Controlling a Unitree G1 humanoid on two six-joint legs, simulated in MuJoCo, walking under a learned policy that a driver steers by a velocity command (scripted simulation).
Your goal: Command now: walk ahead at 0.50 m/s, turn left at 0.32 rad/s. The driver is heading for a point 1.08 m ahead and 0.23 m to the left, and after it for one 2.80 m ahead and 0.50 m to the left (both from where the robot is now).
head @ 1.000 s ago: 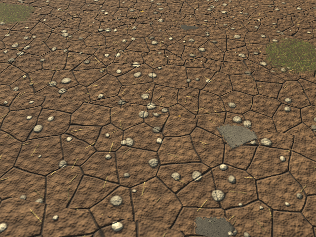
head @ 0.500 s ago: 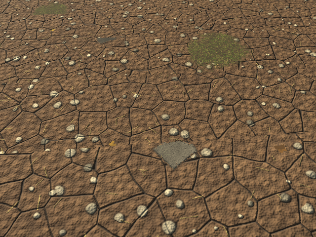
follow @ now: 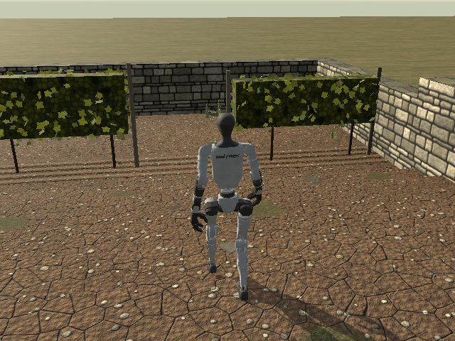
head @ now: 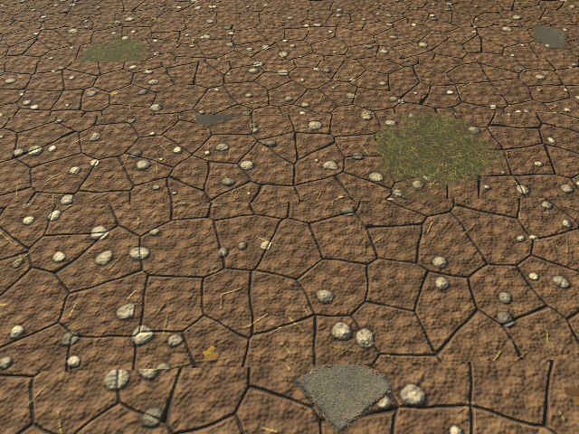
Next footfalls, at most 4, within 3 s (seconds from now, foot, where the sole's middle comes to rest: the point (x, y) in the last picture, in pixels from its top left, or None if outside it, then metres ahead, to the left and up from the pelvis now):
0.06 left None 0.21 0.12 -0.84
0.44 right None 0.51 -0.04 -0.84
0.94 left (216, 408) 0.58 0.28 -0.84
1.52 right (287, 303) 1.02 0.16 -1.01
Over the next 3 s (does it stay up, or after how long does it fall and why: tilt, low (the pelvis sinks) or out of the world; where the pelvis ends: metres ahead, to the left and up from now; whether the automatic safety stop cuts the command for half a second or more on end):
stays up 1.16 0.26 -0.22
